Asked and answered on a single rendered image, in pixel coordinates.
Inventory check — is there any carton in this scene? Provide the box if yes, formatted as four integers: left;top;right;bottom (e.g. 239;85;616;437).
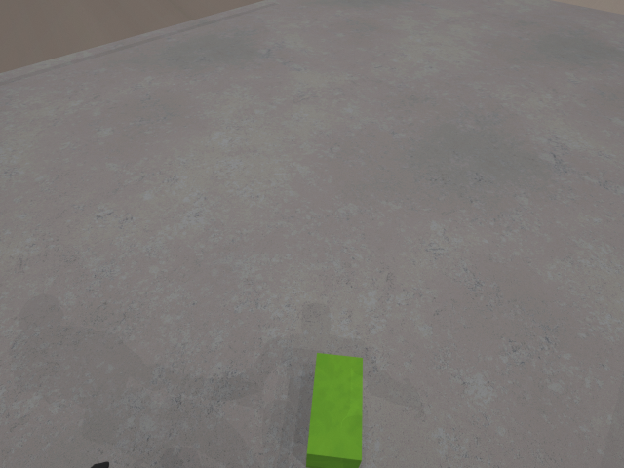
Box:
306;353;363;468

